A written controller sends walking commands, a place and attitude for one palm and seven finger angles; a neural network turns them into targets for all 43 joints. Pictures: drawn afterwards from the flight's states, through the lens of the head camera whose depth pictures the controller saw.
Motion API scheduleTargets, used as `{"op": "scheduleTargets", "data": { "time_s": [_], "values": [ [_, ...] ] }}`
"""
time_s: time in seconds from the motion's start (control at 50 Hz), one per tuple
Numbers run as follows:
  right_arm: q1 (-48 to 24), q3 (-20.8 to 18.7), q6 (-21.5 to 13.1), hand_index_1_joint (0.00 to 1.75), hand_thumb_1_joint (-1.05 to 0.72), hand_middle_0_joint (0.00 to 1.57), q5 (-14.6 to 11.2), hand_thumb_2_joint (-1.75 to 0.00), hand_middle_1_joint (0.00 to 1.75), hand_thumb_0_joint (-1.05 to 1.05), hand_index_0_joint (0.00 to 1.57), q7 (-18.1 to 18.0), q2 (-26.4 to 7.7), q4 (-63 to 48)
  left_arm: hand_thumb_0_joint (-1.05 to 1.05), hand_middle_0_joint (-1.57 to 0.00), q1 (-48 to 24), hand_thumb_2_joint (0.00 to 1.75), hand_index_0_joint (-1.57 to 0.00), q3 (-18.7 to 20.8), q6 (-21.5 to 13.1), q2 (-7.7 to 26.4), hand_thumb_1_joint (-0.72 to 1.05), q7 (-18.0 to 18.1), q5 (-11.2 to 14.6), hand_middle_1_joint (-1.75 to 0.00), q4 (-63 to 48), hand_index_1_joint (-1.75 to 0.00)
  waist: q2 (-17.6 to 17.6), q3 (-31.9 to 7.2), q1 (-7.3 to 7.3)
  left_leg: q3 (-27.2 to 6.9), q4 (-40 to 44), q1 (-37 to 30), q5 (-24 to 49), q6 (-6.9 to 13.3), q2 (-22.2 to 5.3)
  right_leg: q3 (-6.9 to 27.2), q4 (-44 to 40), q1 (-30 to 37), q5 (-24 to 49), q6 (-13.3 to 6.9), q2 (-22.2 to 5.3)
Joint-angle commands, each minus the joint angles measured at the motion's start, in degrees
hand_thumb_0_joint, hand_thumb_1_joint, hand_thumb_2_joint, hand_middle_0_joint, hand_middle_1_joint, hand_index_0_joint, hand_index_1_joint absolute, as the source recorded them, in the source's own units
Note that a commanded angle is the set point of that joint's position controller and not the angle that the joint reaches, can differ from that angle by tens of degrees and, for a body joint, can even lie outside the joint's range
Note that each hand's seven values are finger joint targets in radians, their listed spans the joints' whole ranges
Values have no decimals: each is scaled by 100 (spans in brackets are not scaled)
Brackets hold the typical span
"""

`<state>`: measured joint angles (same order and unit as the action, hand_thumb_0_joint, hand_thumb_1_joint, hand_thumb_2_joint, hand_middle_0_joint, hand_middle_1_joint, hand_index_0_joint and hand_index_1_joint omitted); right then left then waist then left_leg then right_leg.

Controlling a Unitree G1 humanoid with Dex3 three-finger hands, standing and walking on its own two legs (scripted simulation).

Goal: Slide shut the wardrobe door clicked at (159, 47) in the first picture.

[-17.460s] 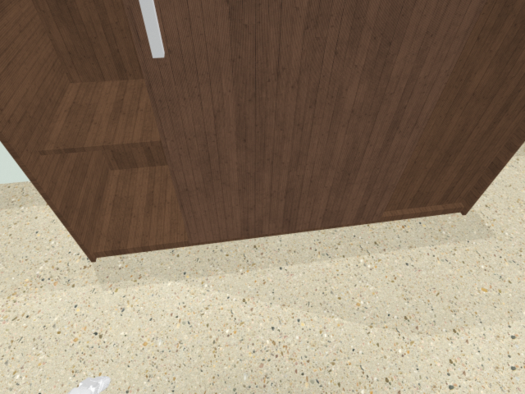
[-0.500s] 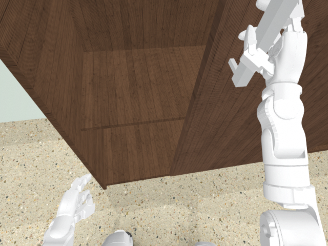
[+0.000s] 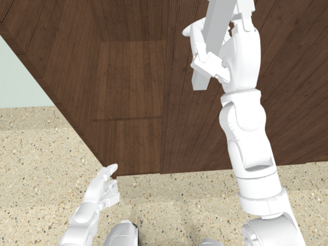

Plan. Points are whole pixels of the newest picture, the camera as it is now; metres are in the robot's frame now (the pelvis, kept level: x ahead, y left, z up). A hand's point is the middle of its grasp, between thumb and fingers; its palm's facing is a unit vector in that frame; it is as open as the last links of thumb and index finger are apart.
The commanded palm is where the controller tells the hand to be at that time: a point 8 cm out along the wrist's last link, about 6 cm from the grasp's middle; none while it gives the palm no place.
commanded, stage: step sideways, sliding the door along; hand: right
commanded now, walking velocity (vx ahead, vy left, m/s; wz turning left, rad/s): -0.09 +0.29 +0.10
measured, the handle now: (209, 24) +0.42 -0.06 +0.27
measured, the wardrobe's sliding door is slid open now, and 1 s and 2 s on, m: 0.26 0.23 0.23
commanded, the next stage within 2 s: stop walking and hold the door there in 0.62 s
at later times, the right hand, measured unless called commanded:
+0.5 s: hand (176, 53) +0.37 -0.01 +0.25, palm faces -0.04 +1.00 -0.06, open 6.8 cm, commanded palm +0.36 -0.02 +0.26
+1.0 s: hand (176, 52) +0.37 -0.01 +0.26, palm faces +0.08 +0.99 -0.12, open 6.6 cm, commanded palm +0.35 -0.06 +0.25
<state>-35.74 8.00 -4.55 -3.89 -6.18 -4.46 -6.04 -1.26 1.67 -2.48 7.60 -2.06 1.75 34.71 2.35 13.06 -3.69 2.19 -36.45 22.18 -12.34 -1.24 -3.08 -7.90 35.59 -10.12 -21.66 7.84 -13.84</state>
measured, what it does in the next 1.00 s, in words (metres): steps to the left: right foot, then left foot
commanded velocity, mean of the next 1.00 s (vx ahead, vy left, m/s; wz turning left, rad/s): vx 0.10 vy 0.18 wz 0.03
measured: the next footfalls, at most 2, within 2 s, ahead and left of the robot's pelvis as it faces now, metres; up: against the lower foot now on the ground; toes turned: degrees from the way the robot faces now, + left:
right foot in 0.52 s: -0.03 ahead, -0.11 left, +0.00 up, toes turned +6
left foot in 0.68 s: +0.03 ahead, +0.17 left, +0.00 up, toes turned +4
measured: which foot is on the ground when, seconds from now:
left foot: down 0.00-0.54, up 0.56-0.66, down 0.68-1.00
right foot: down 0.00-0.42, up 0.44-0.50, down 0.52-1.00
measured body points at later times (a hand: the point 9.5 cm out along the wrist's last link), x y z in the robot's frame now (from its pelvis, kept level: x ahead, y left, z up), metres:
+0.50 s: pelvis -0.05 +0.04 -0.01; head +0.00 +0.05 +0.44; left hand +0.12 +0.26 -0.13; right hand +0.37 -0.06 +0.26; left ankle +0.06 +0.14 -0.72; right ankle -0.07 -0.17 -0.71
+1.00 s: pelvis -0.07 +0.09 +0.02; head -0.05 +0.12 +0.46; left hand +0.10 +0.37 -0.08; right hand +0.36 -0.06 +0.26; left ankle -0.01 +0.17 -0.72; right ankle -0.07 -0.11 -0.72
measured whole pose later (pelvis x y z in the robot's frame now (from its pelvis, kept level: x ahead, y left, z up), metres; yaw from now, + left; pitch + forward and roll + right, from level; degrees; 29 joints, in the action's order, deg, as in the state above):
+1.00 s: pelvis -0.07 +0.09 +0.02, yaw +4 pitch -1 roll -1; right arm -39.3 -10.4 -0.2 -4.2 -5.6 -15.3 20.7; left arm 3.7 2.1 -2.9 15.4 2.9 1.7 40.0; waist 2.1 4.2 2.5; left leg 0.7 -26.4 16.8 -8.3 3.4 2.6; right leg -1.7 24.3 -8.0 -13.9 -0.9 -8.3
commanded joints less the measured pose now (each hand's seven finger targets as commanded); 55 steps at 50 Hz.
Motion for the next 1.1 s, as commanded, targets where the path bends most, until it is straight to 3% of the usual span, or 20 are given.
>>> {"op": "scheduleTargets", "data": {
  "time_s": [0.0, 0.1, 0.12, 0.14, 0.2, 0.3, 0.32, 0.34, 0.38, 0.42, 0.48, 0.52, 0.54, 0.6, 0.7, 0.72, 0.78, 0.88, 0.96, 1.08],
  "values": [
    [-2918, 292, -690, 140, -90, 45, 271, -90, 140, 0, 45, 267, -340, -1685, 0, -20, -338, 90, -20, 312, -90, 555, 90, 169, 82, -30, -674, -30, -1363, -3996, 570, -616, 186, -2416, 6310, 639, -709, -80, 527, 287, 1464, -452, 577],
    [-3187, 159, -719, 140, -90, 45, 272, -90, 140, 0, 45, 281, -368, -1541, 0, -20, -375, 90, -20, 390, 41, 670, 90, 183, 57, -30, -682, -30, 906, -3782, 568, 154, -387, -806, 1417, 133, 142, -42, -408, 1857, 5977, -741, -538],
    [-3363, 122, -758, 140, -90, 45, 289, -90, 140, 0, 45, 280, -481, -1601, 0, -20, -425, 90, -20, 355, 94, 664, 90, 151, 101, -30, -709, -30, 791, -3746, 554, 164, -191, -1146, 1214, 179, 166, -89, -152, 1597, 5699, -1383, -571],
    [-3497, 62, -739, 140, -90, 45, 303, -90, 140, 0, 45, 271, -459, -1355, 0, -20, -323, 90, -20, 343, 110, 606, 90, 142, 142, -30, -689, -30, 396, -3766, 600, 181, 96, -1547, 1580, 208, 136, -118, 112, 1276, 5025, -1357, -475],
    [-3600, -5, -581, 140, -90, 45, 237, -90, 140, 0, 45, 208, -571, -1003, 0, -20, -353, 90, -20, 334, 138, 562, 90, 221, 181, -30, -628, -30, -1287, -3970, 670, -707, 616, -2089, 4276, 577, -622, -5, 532, 334, 1012, -553, 553],
    [-3906, 28, -522, 140, -90, 45, 177, -90, 140, 0, 45, 196, -404, -526, 0, -20, -442, 90, -20, 278, 129, 756, 90, 288, 120, -30, -551, -30, 1330, -3316, 532, 245, -858, -1154, 540, 116, 222, 392, -953, 362, 2910, -1097, -752],
    [-4179, 136, -549, 140, -90, 45, 179, -90, 140, 0, 45, 236, -373, -700, 0, -20, -417, 90, -20, 262, 178, 758, 90, 239, 147, -30, -577, -30, 1523, -3223, 512, 232, -812, -1234, 127, 127, 245, 295, -844, 266, 2928, -1609, -789],
    [-4313, 129, -518, 140, -90, 45, 186, -90, 140, 0, 45, 254, -282, -363, 0, -20, -378, 90, -20, 233, 194, 690, 90, 207, 203, -30, -602, -30, 1109, -3154, 491, 267, -609, -1520, 67, 160, 281, 313, -567, -70, 2531, -1975, -723],
    [-4447, 95, -415, 140, -90, 45, 183, -90, 140, 0, 45, 242, -279, 9, 0, -20, -291, 90, -20, 174, 191, 614, 90, 226, 263, -30, -618, -30, -742, -3239, 461, -343, 349, -1799, 964, 344, -48, 6, 364, -303, 1116, -982, 82],
    [-4230, 141, -265, 140, -90, 45, 112, -90, 140, 0, 45, 204, -255, 255, 0, -20, -103, 90, -20, 201, 100, 657, 90, 321, 223, -30, -501, -30, -2400, -3365, 490, -1735, 1960, -1032, 127, 777, -665, 316, 1238, -86, -826, -806, 1145],
    [-5033, 485, -346, 140, -90, 45, 104, -90, 140, 0, 45, 206, 96, -11, 0, -20, 69, 90, -20, -11, -200, 552, 90, 350, 163, -30, -244, -30, -821, -3661, 775, -926, 967, -844, 309, 614, -407, 452, -849, 934, 614, -897, 920],
    [-5003, 447, -504, 140, -90, 45, 49, -90, 140, 0, 45, 264, -61, 103, 0, -20, -8, 90, -20, 229, -226, 988, 90, 317, 86, -30, -245, -30, 1797, -3293, 628, 79, -1837, 223, -135, 153, 313, 1981, -1849, 1375, 2649, -1539, -1066],
    [-5121, 617, -550, 140, -90, 45, 97, -90, 140, 0, 45, 337, 100, 65, 0, -20, -131, 90, -20, 178, -151, 718, 90, 249, 32, -30, -303, -30, 2030, -2853, 589, -220, -2546, 456, -999, 189, 75, 1979, -1774, 1145, 3569, -1892, -1320],
    [-4949, 477, -573, 140, -90, 45, 88, -90, 140, 0, 45, 354, 158, 466, 0, -20, 166, 90, -20, 213, 21, 862, 90, 78, 110, -30, -389, -30, 408, -3315, 355, -75, -46, -899, -569, 374, 300, 894, 216, 1497, 5181, -1473, -876],
    [-4970, 798, -382, 140, -90, 45, 85, -90, 140, 0, 45, 406, 319, 712, 0, -20, 238, 90, -20, 210, -137, 626, 90, 197, 154, -30, -75, -30, -996, -3601, 700, -1539, 1050, -2106, 4015, 871, -747, 673, 349, 212, 489, -752, 844],
    [-3422, -2510, -231, 140, -90, 45, 257, -90, 140, 0, 45, 17, -3062, 2087, 0, -20, 797, 90, -20, 379, -122, 1178, 90, 389, -13, -30, 452, -30, -792, -3746, 487, -1437, 708, -2104, 4295, 790, -764, 346, -260, 250, 970, -722, 726],
    [-3491, -1475, -321, 140, -90, 45, 102, -90, 140, 0, 45, 205, -1927, 776, 0, -20, 198, 90, -20, 134, -144, 886, 90, 446, -52, -30, 60, -30, 526, -3905, 493, -913, 579, -2108, 3443, 240, -303, 348, -817, 940, 2953, -834, 328],
    [-2865, -1791, -228, 140, -90, 45, 70, -90, 140, 0, 45, 255, -2145, 856, 0, -20, 82, 90, -20, 60, -209, 894, 90, 454, 56, -30, -153, -30, -1335, -3580, 428, -1159, 1400, -2563, 3198, 58, -528, 445, -672, 87, 905, -874, 799],
    [-2890, -1896, -280, 140, -90, 45, 38, -90, 140, 0, 45, 196, -2193, 845, 0, -20, 141, 90, -20, -16, -330, 968, 90, 546, 3, -30, -175, -30, -824, -3478, 376, -1183, 1787, -1978, 1008, 6, -349, 568, -1414, 509, 1313, -955, 755],
    [-2737, -1957, -241, 140, -90, 45, 53, -90, 140, 0, 45, 184, -2241, 759, 0, -20, 250, 90, -20, 1, -435, 1007, 90, 594, 21, -30, -249, -30, -425, -3582, 394, -1174, 1625, -1932, 1454, 69, -310, 472, -1346, 580, 1745, -920, 663]
  ]
}}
